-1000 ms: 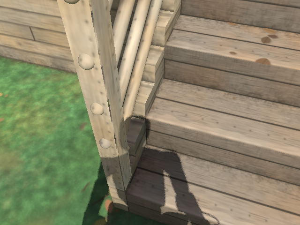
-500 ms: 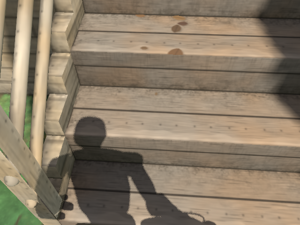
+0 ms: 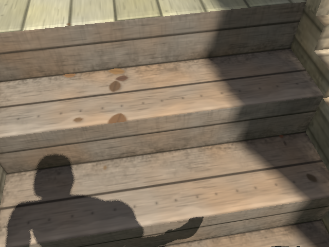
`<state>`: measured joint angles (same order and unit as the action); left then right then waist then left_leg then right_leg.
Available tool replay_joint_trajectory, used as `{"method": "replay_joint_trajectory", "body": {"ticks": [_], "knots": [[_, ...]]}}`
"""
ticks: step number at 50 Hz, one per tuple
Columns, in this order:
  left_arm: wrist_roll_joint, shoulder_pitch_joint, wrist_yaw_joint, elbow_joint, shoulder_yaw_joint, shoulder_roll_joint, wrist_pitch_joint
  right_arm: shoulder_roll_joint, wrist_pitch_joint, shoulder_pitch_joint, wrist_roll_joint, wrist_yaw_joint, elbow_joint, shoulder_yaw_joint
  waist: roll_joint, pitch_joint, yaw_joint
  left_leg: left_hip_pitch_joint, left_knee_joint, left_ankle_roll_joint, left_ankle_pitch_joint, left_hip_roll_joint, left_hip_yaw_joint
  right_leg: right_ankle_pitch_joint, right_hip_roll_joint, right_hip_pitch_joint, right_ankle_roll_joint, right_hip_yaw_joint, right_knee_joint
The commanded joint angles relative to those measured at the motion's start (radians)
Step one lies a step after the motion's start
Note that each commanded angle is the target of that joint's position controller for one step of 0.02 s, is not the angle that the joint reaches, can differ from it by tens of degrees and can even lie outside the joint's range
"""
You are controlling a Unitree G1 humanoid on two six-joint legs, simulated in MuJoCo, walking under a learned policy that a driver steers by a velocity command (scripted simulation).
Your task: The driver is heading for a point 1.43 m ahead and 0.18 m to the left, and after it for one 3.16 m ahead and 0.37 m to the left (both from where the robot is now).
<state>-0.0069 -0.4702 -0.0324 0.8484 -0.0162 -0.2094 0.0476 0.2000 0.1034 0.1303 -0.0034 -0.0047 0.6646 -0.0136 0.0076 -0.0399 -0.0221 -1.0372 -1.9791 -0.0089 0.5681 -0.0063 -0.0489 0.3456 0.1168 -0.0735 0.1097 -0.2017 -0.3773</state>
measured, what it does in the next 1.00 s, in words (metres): climbs: left foot 0.18 m higher, then right foot 0.18 m higher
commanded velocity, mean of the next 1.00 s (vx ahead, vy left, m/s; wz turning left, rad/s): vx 0.50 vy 0.00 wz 0.03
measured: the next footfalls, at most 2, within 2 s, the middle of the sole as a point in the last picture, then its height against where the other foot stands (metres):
left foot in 0.16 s outside the picture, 0.18 m higher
right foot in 0.72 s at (209, 178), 0.18 m higher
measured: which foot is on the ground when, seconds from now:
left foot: up 0.00-0.14, down 0.16-0.74, up 0.76-1.00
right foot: down 0.00-0.18, up 0.20-0.70, down 0.72-1.00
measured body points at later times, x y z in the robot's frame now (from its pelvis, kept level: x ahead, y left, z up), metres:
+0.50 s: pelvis +0.27 +0.05 +0.18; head +0.27 +0.06 +0.63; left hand +0.50 +0.20 +0.10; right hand +0.18 -0.15 +0.03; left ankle +0.24 +0.12 -0.56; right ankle +0.35 -0.10 -0.25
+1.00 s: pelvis +0.56 -0.02 +0.35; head +0.57 -0.02 +0.80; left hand +0.48 +0.19 +0.20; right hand +0.69 -0.23 +0.22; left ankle +0.58 +0.14 -0.03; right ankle +0.56 -0.09 -0.38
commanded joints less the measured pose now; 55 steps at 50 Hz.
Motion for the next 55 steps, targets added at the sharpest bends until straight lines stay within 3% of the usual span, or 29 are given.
{"method": "replay_joint_trajectory", "body": {"ticks": [1,4,5,6,8,10,11,14,17,18,20,22,23,24,26,27,28,31,33,34,36,38,39,40,43,45,48,52,55], "knots": [[-0.003,-0.167,-0.005,0.048,-0.019,-0.095,-0.007,-0.072,0.048,-0.270,0.001,0.013,-0.219,-0.058,0.071,0.155,-0.070,-0.485,-0.196,-0.002,0.106,0.024,-0.077,-0.610,-0.295,0.177,0.101,-0.194,0.035],[-0.049,-0.116,-0.026,0.056,-0.022,-0.130,-0.032,-0.081,0.052,-0.386,0.012,0.025,-0.389,-0.104,0.040,0.137,-0.023,-0.319,0.256,0.015,-0.002,0.092,-0.107,-0.671,-0.254,-0.011,0.035,-0.093,0.147],[-0.063,-0.001,-0.031,0.010,-0.026,-0.150,-0.032,-0.078,0.053,-0.396,0.051,0.028,-0.432,-0.118,0.018,0.029,0.028,0.333,0.704,0.051,-0.113,0.045,-0.185,-1.021,-0.207,-0.353,0.047,-0.039,0.269],[-0.029,-0.110,-0.036,0.045,-0.028,-0.169,-0.022,-0.064,0.048,-0.306,0.055,0.016,-0.401,-0.082,0.155,-0.192,0.052,0.742,0.647,0.039,-0.247,-0.072,-0.239,-1.553,-0.213,-0.356,0.076,-0.064,0.193],[0.005,0.062,-0.021,0.023,-0.079,-0.337,0.005,0.206,0.025,0.217,0.031,-0.006,-0.208,0.039,0.289,-0.383,0.305,0.890,0.837,0.118,-0.047,-0.062,0.008,-2.181,-0.282,-0.064,0.087,-0.052,-0.217],[0.010,0.057,0.042,0.004,-0.046,-0.117,0.069,0.341,0.004,0.597,0.094,-0.038,0.015,0.075,-0.545,-0.576,0.282,1.296,1.582,0.396,-0.361,0.358,1.123,-0.185,0.119,-0.440,0.012,-0.219,-1.068],[0.005,0.072,0.095,-0.003,-0.037,-0.094,0.091,0.269,-0.007,0.495,0.051,-0.062,0.006,0.077,-0.342,-0.444,0.227,1.191,1.621,0.350,-0.105,0.372,1.169,-0.127,0.094,-0.604,-0.006,-0.238,-1.335],[0.024,0.300,0.126,-0.090,0.022,0.059,0.042,0.025,-0.025,0.307,0.035,-0.036,0.159,0.032,0.096,0.078,0.042,0.600,1.570,0.259,0.071,0.301,0.707,-0.184,-0.050,-0.765,0.032,0.003,-1.586],[-0.025,0.163,0.085,-0.103,0.063,0.127,0.011,-0.096,-0.042,0.280,0.027,0.004,0.288,-0.001,0.003,0.161,-0.057,0.533,1.623,0.184,-0.136,0.242,0.358,-0.135,-0.053,-0.989,0.059,-0.003,-1.847],[0.022,0.268,0.119,-0.144,0.064,0.102,-0.007,-0.087,0.003,0.173,0.080,0.020,0.284,-0.009,-0.102,0.215,-0.052,0.501,1.626,0.171,-0.163,0.137,0.228,-0.257,-0.046,-1.222,0.203,-0.047,-1.854],[0.021,0.247,0.147,-0.165,0.040,0.021,-0.020,-0.049,0.026,0.046,0.132,0.048,0.264,-0.018,-0.036,0.054,-0.129,0.352,1.704,0.151,-0.274,0.080,0.016,-0.438,-0.080,-0.988,0.224,0.111,-1.565],[0.022,0.320,0.165,-0.140,0.046,0.016,-0.031,0.002,0.033,0.196,0.116,0.036,0.312,-0.020,-0.177,-0.022,-0.064,0.456,1.745,0.205,-0.322,0.115,0.047,-0.365,-0.113,-1.048,0.155,0.219,-1.811],[0.035,0.389,0.057,-0.181,0.049,0.149,-0.028,0.009,0.044,0.345,-0.030,0.009,0.355,0.011,0.053,0.130,-0.049,0.514,1.688,0.192,-0.235,0.177,0.127,-0.332,-0.113,-1.122,0.019,0.181,-1.721],[0.033,0.465,0.011,-0.201,0.069,0.168,-0.028,0.027,0.042,0.405,-0.031,0.003,0.379,0.003,0.066,0.185,-0.015,0.585,1.715,0.196,-0.173,0.191,0.158,-0.266,-0.129,-1.253,-0.012,0.211,-1.707],[0.040,0.550,-0.004,-0.259,0.070,0.158,-0.023,0.060,0.026,0.476,-0.004,-0.011,0.374,0.024,-0.032,0.168,0.035,0.850,1.773,0.218,-0.093,0.247,0.234,-0.158,-0.166,-1.462,-0.010,0.221,-1.782],[0.032,0.553,0.068,-0.220,0.087,0.067,-0.039,-0.040,0.019,0.614,0.130,0.033,0.426,-0.031,-0.321,-0.070,0.116,1.151,1.713,0.248,-0.131,0.260,0.315,-0.206,-0.165,-1.691,0.118,0.116,-1.798],[0.039,0.695,0.026,-0.326,0.063,0.138,-0.015,0.049,0.022,0.528,0.025,0.003,0.367,0.037,-0.040,0.193,0.076,1.038,1.830,0.210,-0.025,0.264,0.244,-0.074,-0.202,-1.610,0.021,0.253,-1.684],[0.049,0.759,0.051,-0.389,0.076,0.119,-0.015,0.035,0.008,0.528,0.004,-0.061,0.369,0.039,-0.013,0.170,0.090,0.965,2.011,0.217,-0.375,0.233,0.178,-0.054,-0.233,-1.316,-0.027,0.362,-1.345],[-0.002,0.716,0.052,-0.355,0.104,0.173,-0.019,-0.013,-0.001,0.480,-0.025,-0.077,0.394,0.031,-0.109,0.069,0.082,0.868,2.072,0.220,-0.881,0.181,0.006,0.052,-0.162,-0.762,0.033,0.470,-0.908],[0.019,0.858,0.141,-0.434,0.114,0.146,-0.085,0.055,0.010,0.620,0.113,0.108,0.493,-0.015,-0.431,-0.208,-0.018,0.806,1.908,0.365,-1.796,0.324,0.141,0.173,-0.052,-0.601,0.050,0.405,-1.026],[0.048,0.527,0.151,-0.281,0.067,-0.007,-0.102,0.249,0.025,0.373,0.053,0.173,0.383,0.073,-0.272,-0.326,-0.151,1.176,1.646,0.323,-2.302,0.319,0.053,-0.049,0.001,-0.530,0.070,0.406,-0.631],[0.032,0.128,0.107,-0.104,0.056,-0.048,-0.113,0.153,0.011,0.588,0.112,0.202,0.422,0.052,0.072,-0.626,-0.188,0.632,1.123,0.258,-1.817,0.182,0.189,-0.267,-0.228,0.221,0.273,-0.167,-0.396],[0.070,-0.114,0.092,0.006,0.017,-0.124,-0.112,0.071,-0.020,0.524,0.106,0.210,0.459,0.046,0.226,-0.546,-0.256,0.395,0.660,0.187,-0.705,-0.012,0.249,-0.221,-0.400,0.287,0.384,-0.567,-0.090],[0.080,-0.172,0.084,0.089,-0.013,-0.165,-0.062,0.081,-0.030,0.431,0.061,0.200,0.467,0.072,0.099,-0.302,-0.222,0.145,0.167,0.179,-0.740,-0.049,0.410,0.113,-0.446,0.106,0.278,-0.692,0.041],[0.042,0.222,0.111,0.176,0.062,0.135,0.022,-0.047,-0.035,0.211,0.038,0.099,0.367,0.041,-0.097,-0.083,0.005,-0.097,-0.152,0.278,-0.681,-0.028,0.407,-0.135,-0.393,-0.166,0.160,-0.214,-0.035],[0.062,0.278,0.121,0.211,0.083,0.203,0.039,-0.091,-0.077,0.181,0.028,0.104,0.314,0.019,-0.094,-0.055,0.122,-0.160,-0.176,0.334,-0.641,0.014,0.304,-0.294,-0.320,-0.229,0.065,0.101,-0.017],[0.094,0.262,0.089,0.218,0.061,0.109,0.067,-0.123,-0.090,0.093,0.011,0.121,0.287,-0.009,0.061,0.001,0.145,-0.287,-0.400,0.331,-0.401,0.020,0.145,-0.119,-0.282,-0.331,0.073,0.291,0.094],[0.161,0.138,0.113,0.252,0.074,0.081,0.069,-0.015,-0.085,-0.193,0.001,0.094,0.126,-0.019,0.015,0.001,0.096,-0.351,-0.097,0.358,-0.493,0.074,0.055,0.048,-0.287,-0.341,0.051,0.345,0.225],[0.141,0.034,0.137,0.253,0.068,-0.010,0.042,0.025,-0.123,-0.372,-0.005,0.077,0.047,-0.021,0.123,-0.017,0.018,-0.261,0.160,0.300,-0.375,0.116,-0.038,-0.207,-0.366,-0.243,0.068,0.391,0.382]]}}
